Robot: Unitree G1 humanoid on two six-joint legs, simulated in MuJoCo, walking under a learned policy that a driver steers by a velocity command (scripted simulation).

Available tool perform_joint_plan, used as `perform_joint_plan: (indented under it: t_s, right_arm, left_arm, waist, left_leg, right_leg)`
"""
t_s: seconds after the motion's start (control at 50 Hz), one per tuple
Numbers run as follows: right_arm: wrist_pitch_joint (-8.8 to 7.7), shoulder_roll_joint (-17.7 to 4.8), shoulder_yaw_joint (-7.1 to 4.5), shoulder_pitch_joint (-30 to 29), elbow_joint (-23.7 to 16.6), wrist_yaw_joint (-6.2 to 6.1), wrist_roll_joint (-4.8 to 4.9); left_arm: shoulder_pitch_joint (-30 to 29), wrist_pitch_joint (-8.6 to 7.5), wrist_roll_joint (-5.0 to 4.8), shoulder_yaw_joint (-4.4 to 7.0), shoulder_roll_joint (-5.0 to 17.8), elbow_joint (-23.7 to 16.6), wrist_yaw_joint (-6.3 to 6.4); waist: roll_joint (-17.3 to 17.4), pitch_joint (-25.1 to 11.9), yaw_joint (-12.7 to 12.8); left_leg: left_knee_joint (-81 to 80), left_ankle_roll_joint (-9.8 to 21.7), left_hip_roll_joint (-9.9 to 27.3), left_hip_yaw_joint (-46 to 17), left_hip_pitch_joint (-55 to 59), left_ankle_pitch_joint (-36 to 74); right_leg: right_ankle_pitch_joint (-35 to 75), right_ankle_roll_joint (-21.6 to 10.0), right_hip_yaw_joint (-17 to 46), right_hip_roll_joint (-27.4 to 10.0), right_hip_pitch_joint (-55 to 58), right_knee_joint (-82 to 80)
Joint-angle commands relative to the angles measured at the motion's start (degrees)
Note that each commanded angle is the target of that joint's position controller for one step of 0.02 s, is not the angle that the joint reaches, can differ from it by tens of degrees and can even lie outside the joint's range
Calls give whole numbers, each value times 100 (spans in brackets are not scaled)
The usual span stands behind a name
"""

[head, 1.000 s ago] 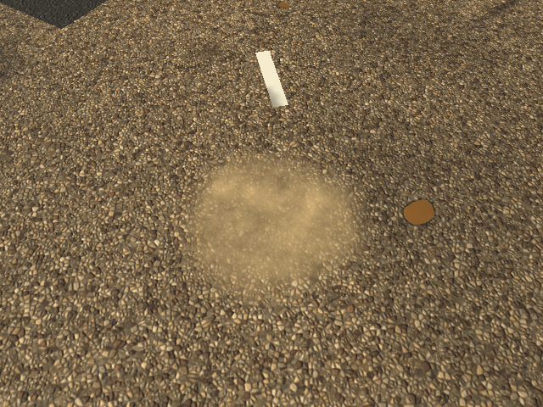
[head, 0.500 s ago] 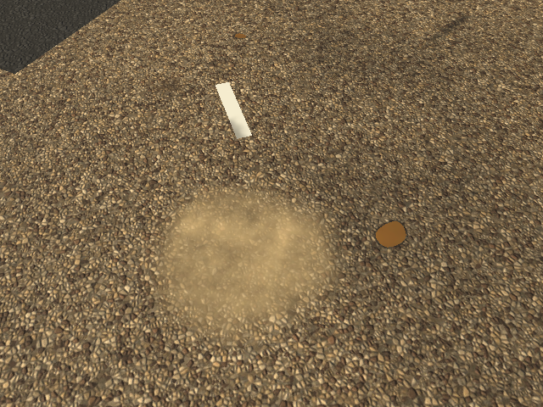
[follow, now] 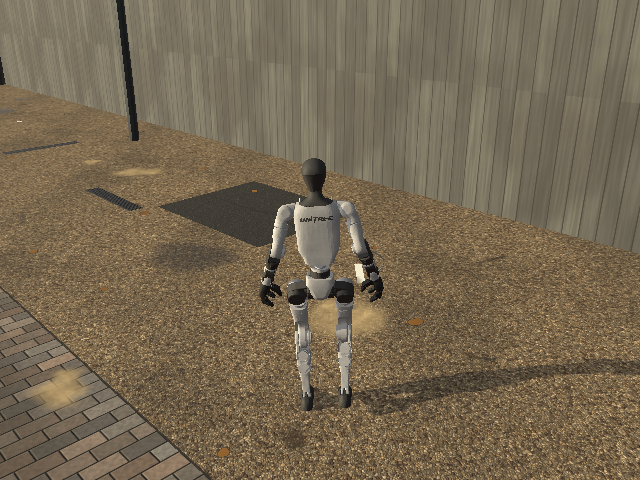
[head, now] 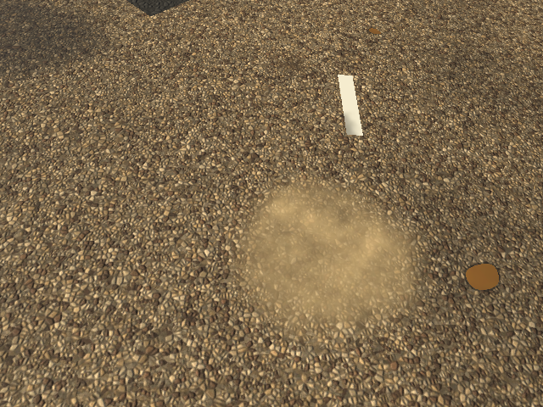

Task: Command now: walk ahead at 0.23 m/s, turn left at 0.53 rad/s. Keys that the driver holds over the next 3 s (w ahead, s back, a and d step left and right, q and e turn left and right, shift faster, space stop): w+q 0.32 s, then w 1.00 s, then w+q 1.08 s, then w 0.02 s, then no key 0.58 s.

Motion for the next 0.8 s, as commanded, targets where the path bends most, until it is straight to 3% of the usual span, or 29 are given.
perform_joint_plan:
  t_s: [0.02,0.08,0.22,0.32,0.38,0.42,0.44,0.46,0.48,0.5,0.52,0.54,0.56,0.6,0.64,0.74,0.8]
  right_arm:
    - [-96,-773,-167,159,-280,-110,32]
    - [-294,-870,-199,526,-159,-56,49]
    - [-403,-965,-240,1125,8,-74,14]
    - [-459,-1015,-273,1303,35,-84,-30]
    - [-512,-1006,-265,1150,16,-111,-34]
    - [-548,-1033,-251,959,19,-116,0]
    - [-592,-902,-205,992,46,-90,26]
    - [-636,-530,-94,1014,-125,-62,116]
    - [-629,-362,-61,1463,-194,-59,116]
    - [-560,-655,-93,1384,-28,-92,-32]
    - [-559,-672,-91,1030,-18,-32,-76]
    - [-567,-586,-66,783,-60,18,-76]
    - [-541,-572,-62,657,-78,53,-128]
    - [-468,-501,-29,647,-54,115,-178]
    - [-430,-443,2,397,-128,147,-186]
    - [-436,-188,184,-978,-559,220,-168]
    - [-454,-118,270,-1524,-701,223,-106]
  left_arm:
    - [-350,-232,68,121,607,-441,-122]
    - [-310,-250,86,98,469,-380,-187]
    - [-1093,-290,34,75,409,-677,-174]
    - [-1602,-396,-22,16,384,-986,-211]
    - [-1259,-481,-39,2,421,-1008,-214]
    - [-407,-551,-32,55,485,-771,-140]
    - [257,-622,24,145,717,-595,-66]
    - [1188,-656,130,256,1218,-540,25]
    - [1366,-592,131,356,1677,-371,14]
    - [963,-548,27,279,1170,-394,-30]
    - [545,-559,-31,175,707,-498,-65]
    - [330,-588,-16,110,481,-507,-79]
    - [338,-628,-12,62,364,-455,-68]
    - [570,-729,-45,32,325,-276,-88]
    - [822,-806,-110,39,354,-109,-118]
    - [1230,-781,-140,-2,278,187,-121]
    - [1478,-775,-130,16,421,346,-105]
  waist:
    - [917,155,-130]
    - [561,-172,-148]
    - [729,66,-455]
    - [798,122,-589]
    - [893,2,-357]
    - [750,-225,93]
    - [379,-622,390]
    - [-494,-1435,743]
    - [-1546,-1469,415]
    - [-626,-721,176]
    - [-46,-216,97]
    - [34,-52,34]
    - [-144,-45,-14]
    - [-368,-204,-67]
    - [-312,-200,-98]
    - [-239,60,116]
    - [-266,110,244]
  left_leg:
    - [-2365,797,1389,-2477,933,-1217]
    - [-2230,812,1234,-2191,1323,-191]
    - [-2240,922,1193,-2428,1351,-152]
    - [-1847,916,1169,-2598,1231,538]
    - [-1551,670,1207,-2559,930,1458]
    - [-921,409,1027,-2384,469,2328]
    - [108,246,643,-2022,210,2545]
    - [1857,6,144,-1357,-562,1478]
    - [2971,-98,-589,-931,-1849,-1441]
    - [3599,-3,-127,-1103,-2248,-1082]
    - [3558,18,88,-1072,-2205,-543]
    - [3353,-11,256,-978,-2083,-230]
    - [3191,-63,359,-887,-1995,-97]
    - [3123,-176,361,-713,-1860,32]
    - [3026,-265,433,-538,-2120,173]
    - [1623,-472,634,92,-2322,1004]
    - [624,-391,512,317,-1766,1367]
  right_leg:
    - [869,56,412,-235,-1543,236]
    - [1332,181,389,-170,-1539,48]
    - [1750,465,412,-139,-1914,-1063]
    - [1740,397,415,1,-1584,-1771]
    - [1718,180,310,97,-550,-2261]
    - [1778,-25,134,308,946,-2792]
    - [1645,-184,374,82,1939,-3006]
    - [-1,-575,2112,-1268,3163,-3497]
    - [-813,-1061,4592,-2200,3491,-4416]
    - [-1316,-1131,4548,-2131,2836,-4400]
    - [-808,-1049,3659,-1840,2234,-4368]
    - [132,-956,2908,-1535,1882,-4434]
    - [883,-884,2399,-1307,1763,-4470]
    - [2233,-872,1808,-1073,1764,-4455]
    - [3032,-972,1502,-1055,1875,-4498]
    - [3955,-970,790,-764,1811,-4712]
    - [4273,-905,634,-801,1811,-4711]
Next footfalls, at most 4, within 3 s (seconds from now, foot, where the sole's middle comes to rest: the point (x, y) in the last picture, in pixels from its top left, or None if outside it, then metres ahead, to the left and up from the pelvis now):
0.44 right None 0.32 -0.09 -0.77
0.94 left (196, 370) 0.56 0.17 -0.77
1.50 right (233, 253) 0.91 0.10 -0.77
2.02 left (138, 210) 1.05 0.40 -0.77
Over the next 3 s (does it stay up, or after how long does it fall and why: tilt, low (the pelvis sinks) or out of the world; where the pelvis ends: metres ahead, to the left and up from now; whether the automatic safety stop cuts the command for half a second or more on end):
stays up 1.25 0.51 0.00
